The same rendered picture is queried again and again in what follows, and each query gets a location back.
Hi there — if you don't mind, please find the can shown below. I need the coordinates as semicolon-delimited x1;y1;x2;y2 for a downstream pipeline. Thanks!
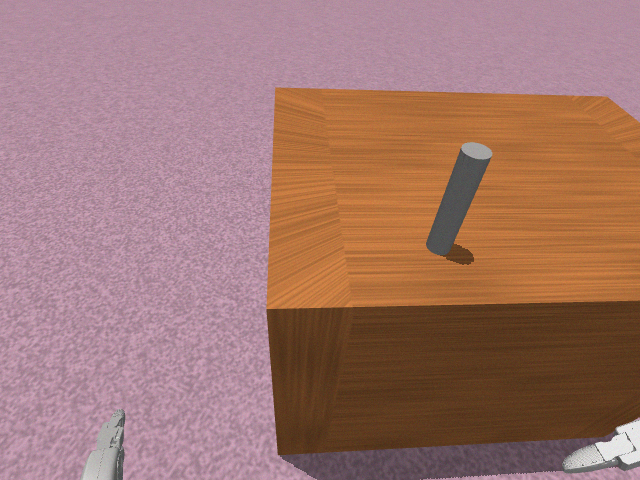
426;142;492;255

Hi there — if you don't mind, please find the left robot hand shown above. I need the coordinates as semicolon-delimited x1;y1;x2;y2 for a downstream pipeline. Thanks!
80;409;125;480

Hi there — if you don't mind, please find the right robot hand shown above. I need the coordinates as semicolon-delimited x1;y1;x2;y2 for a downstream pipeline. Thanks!
562;419;640;473

